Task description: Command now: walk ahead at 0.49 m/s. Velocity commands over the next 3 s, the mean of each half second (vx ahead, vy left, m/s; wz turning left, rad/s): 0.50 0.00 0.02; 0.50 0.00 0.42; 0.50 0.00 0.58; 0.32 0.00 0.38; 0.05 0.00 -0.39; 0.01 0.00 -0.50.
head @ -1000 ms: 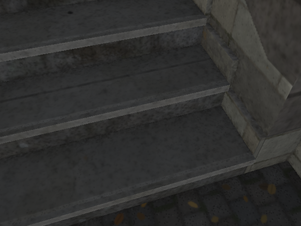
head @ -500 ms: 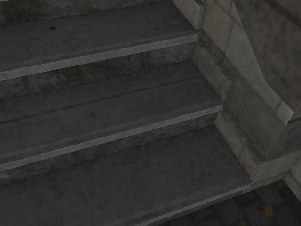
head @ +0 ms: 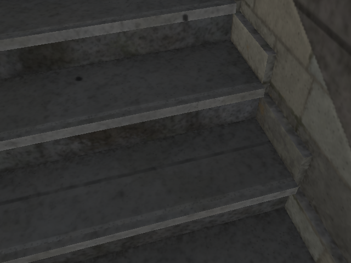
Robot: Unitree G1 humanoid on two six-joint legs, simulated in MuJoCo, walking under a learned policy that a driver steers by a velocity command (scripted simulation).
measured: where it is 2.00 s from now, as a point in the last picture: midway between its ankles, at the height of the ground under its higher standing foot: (109, 34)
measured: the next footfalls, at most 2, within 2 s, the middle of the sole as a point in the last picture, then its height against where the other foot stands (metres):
left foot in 0.26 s outside the picture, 0.17 m higher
right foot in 0.84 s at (198, 174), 0.17 m higher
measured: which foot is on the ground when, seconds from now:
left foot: up 0.00-0.24, down 0.26-0.88, up 0.90-1.00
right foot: down 0.00-0.26, up 0.28-0.82, down 0.84-1.00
